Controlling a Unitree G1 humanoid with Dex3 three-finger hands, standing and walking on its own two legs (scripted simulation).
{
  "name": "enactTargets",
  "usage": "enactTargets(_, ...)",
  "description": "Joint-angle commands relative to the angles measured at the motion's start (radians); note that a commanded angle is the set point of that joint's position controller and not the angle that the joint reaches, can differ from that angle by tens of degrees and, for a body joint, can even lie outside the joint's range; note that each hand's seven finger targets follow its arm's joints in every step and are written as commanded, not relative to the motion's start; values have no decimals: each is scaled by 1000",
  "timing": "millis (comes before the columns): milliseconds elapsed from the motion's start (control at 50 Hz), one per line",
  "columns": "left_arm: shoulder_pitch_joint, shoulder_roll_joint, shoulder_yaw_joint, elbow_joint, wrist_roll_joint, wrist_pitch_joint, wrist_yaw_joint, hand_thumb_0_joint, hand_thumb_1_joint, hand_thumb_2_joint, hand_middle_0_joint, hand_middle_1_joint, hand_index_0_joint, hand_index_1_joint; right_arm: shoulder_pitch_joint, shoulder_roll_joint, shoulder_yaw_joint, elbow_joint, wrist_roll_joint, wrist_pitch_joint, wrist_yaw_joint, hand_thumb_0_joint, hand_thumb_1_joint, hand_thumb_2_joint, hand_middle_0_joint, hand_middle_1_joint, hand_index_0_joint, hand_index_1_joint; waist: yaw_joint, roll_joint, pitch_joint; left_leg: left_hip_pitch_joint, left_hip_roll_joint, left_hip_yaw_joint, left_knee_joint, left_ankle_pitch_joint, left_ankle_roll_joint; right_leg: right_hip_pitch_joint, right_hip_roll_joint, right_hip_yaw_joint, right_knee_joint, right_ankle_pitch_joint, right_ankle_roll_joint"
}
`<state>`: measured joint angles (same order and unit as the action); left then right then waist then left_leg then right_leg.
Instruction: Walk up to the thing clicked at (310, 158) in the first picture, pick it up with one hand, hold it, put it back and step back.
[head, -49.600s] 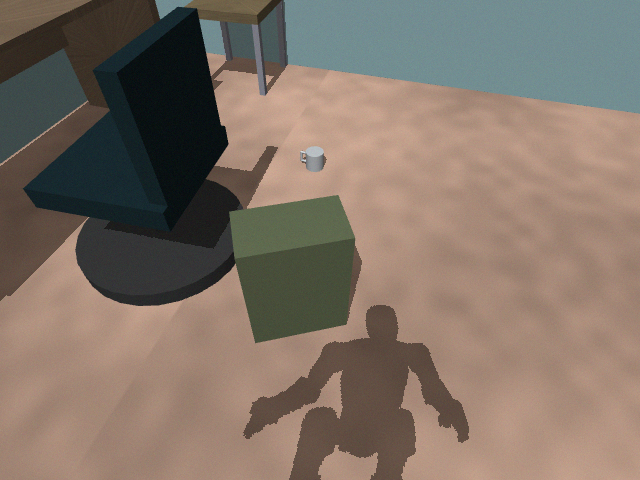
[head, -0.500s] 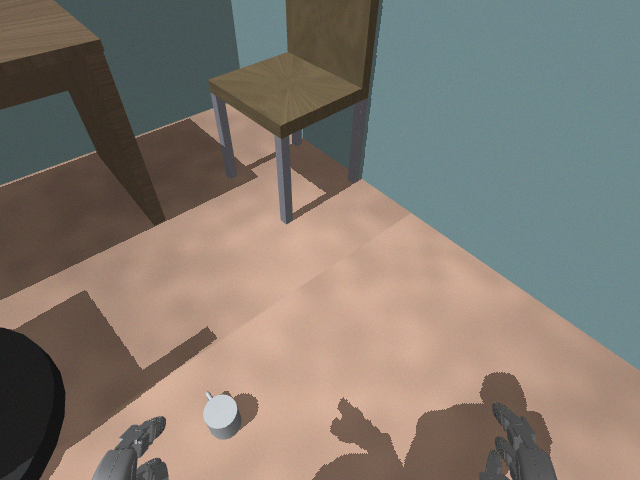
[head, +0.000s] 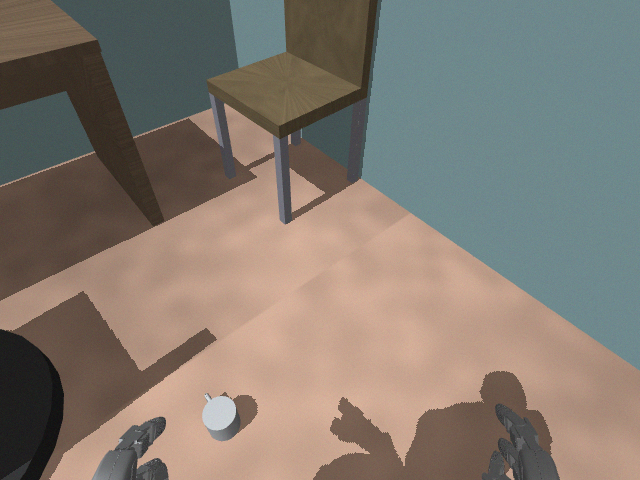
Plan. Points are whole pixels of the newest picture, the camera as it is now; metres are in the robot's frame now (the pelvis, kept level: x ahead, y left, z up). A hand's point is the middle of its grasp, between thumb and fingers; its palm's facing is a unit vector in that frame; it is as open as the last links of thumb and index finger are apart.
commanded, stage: home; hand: left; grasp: from above
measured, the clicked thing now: (218, 413) +0.46 +0.27 -0.67
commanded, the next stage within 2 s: stand in 0.48 s
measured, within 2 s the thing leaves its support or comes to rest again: neither
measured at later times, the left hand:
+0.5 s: hand out of the picture +0.16 +0.18 -0.05, palm faces +0.05 -0.98 -0.20, open 7.4 cm
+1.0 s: hand out of the picture +0.07 +0.25 -0.11, palm faces +0.05 -0.94 -0.33, open 7.4 cm
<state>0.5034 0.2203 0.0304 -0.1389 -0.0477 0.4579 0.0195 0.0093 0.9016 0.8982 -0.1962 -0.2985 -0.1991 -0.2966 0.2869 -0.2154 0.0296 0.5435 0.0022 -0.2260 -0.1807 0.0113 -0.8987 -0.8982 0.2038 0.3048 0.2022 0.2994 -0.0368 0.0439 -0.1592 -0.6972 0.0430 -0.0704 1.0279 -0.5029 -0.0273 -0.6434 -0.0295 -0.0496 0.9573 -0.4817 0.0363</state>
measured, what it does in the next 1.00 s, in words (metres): stands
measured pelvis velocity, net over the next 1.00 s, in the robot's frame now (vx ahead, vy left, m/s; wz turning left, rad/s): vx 0.00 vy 0.01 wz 0.01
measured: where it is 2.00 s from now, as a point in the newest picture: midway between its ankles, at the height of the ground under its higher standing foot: outside the picture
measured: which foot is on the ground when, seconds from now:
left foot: down 0.00-1.00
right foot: down 0.00-1.00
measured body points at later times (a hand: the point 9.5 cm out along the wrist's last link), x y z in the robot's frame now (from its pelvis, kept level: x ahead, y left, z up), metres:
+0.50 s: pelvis +0.00 +0.00 +0.00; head +0.02 +0.00 +0.45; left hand +0.16 +0.23 -0.03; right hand +0.16 -0.24 -0.06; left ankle +0.01 +0.13 -0.68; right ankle +0.00 -0.15 -0.68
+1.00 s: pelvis +0.00 +0.01 +0.04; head +0.02 +0.02 +0.49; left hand +0.07 +0.30 -0.09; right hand +0.08 -0.27 -0.08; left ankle +0.01 +0.13 -0.68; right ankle +0.00 -0.15 -0.68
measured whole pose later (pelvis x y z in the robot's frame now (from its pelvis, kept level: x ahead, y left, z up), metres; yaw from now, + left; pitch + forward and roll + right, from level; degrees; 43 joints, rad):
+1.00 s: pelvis +0.00 +0.01 +0.04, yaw +1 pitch -1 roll -1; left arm 0.22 0.29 0.05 0.89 0.04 0.04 0.04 0.01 0.90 0.90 -0.20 -0.30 -0.20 -0.30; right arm 0.20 -0.29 -0.05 0.96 -0.05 -0.01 -0.02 0.01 -0.90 -0.90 0.20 0.30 0.20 0.30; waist 0.02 -0.01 0.06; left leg -0.30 -0.01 -0.03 0.67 -0.35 0.01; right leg -0.26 -0.08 -0.03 0.64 -0.35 0.06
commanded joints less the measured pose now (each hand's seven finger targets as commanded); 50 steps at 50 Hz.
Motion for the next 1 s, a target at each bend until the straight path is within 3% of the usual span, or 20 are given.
enactTargets(0,-24,105,64,-192,3,-47,7,0,900,900,-200,-299,-200,-299,-75,-122,-55,-164,4,-62,-11,0,-900,-900,200,300,200,300,-2,5,-76,84,-35,36,-174,213,30,46,43,-31,-156,189,-28)
enactTargets(60,-23,105,60,-210,1,-48,6,0,900,900,-200,-299,-200,-299,-73,-122,-56,-161,4,-63,-10,0,-900,-900,200,300,200,300,0,14,-90,96,-36,36,-164,260,29,57,41,-30,-148,233,-28)
enactTargets(120,-19,103,60,-182,2,-40,7,0,900,900,-200,-299,-200,-299,-74,-127,-56,-163,6,-60,-8,0,-900,-900,200,300,200,300,-5,6,-62,85,-33,33,-177,208,30,41,43,-32,-153,186,-28)
enactTargets(420,-15,102,59,-193,-3,-47,7,0,900,899,-200,-299,-200,-299,-78,-124,-55,-174,8,-55,-7,0,-900,-900,200,300,200,300,1,-5,-61,69,-32,28,-182,184,30,36,45,-35,-155,160,-30)
enactTargets(540,-27,104,57,-218,-2,-53,7,0,900,899,-200,-298,-200,-298,-73,-118,-56,-177,6,-57,-8,0,-899,-900,200,300,200,300,-3,0,-102,84,-35,36,-156,257,30,52,42,-30,-146,232,-27)
enactTargets(560,-313,202,65,133,116,-261,49,0,900,900,-200,-299,-200,-299,-117,-239,-91,78,-118,54,52,0,-900,-900,200,300,200,300,71,-81,139,71,-14,12,-229,404,74,243,-47,41,-196,215,-68)
enactTargets(580,-219,215,85,328,120,-325,44,0,900,900,-200,-300,-200,-301,-123,-254,-108,83,-117,91,78,0,-900,-900,200,300,200,300,64,-114,46,157,-18,34,-228,427,85,266,-61,107,-214,225,-107)
enactTargets(600,-199,227,77,366,114,-359,37,0,900,900,-200,-300,-200,-301,-127,-252,-115,55,-124,112,94,0,-900,-900,200,300,200,300,50,-119,57,183,-30,24,-222,373,87,216,-60,133,-263,210,-120)
enactTargets(620,-201,243,62,413,121,-385,34,0,900,900,-200,-300,-200,-301,-135,-245,-115,70,-110,120,110,0,-900,-900,200,300,200,300,56,-92,44,212,-32,16,-230,376,84,271,-75,139,-255,262,-116)
enactTargets(640,-245,238,62,454,120,-400,29,0,900,900,-200,-300,-200,-301,-113,-219,-108,110,-83,121,128,0,-900,-900,200,300,200,300,48,-68,17,256,-28,21,-261,382,81,292,-87,142,-231,309,-109)
enactTargets(700,-284,220,64,586,99,-410,26,0,900,900,-200,-300,-200,-301,-140,-217,-117,159,-51,136,160,0,-900,-900,200,300,200,300,74,-72,46,281,-31,4,-312,344,78,299,-73,104,-279,244,-81)
enactTargets(760,-329,229,66,702,101,-435,28,0,900,900,-200,-300,-200,-301,-137,-209,-121,210,-55,159,167,0,-900,-900,200,300,200,300,56,-100,72,337,-32,8,-350,280,84,291,-95,124,-361,192,-71)
enactTargets(820,-339,226,67,800,96,-453,29,0,900,900,-200,-300,-200,-301,-119,-218,-125,259,-55,167,164,0,-900,-900,200,300,200,300,52,-44,83,387,-8,-19,-410,362,86,333,-80,89,-359,266,-59)
enactTargets(920,-311,208,60,943,85,-456,27,0,900,900,-200,-300,-200,-301,-148,-245,-123,319,-51,176,152,0,-900,-900,200,300,200,300,74,31,116,423,41,-88,-535,405,88,415,-55,41,-398,297,-45)
enactTargets(980,-311,220,56,1014,85,-458,26,0,900,900,-200,-300,-200,-301,-145,-254,-122,358,-45,185,146,0,-900,-900,200,300,200,300,67,7,150,430,36,-74,-582,383,74,464,-66,51,-469,310,-45)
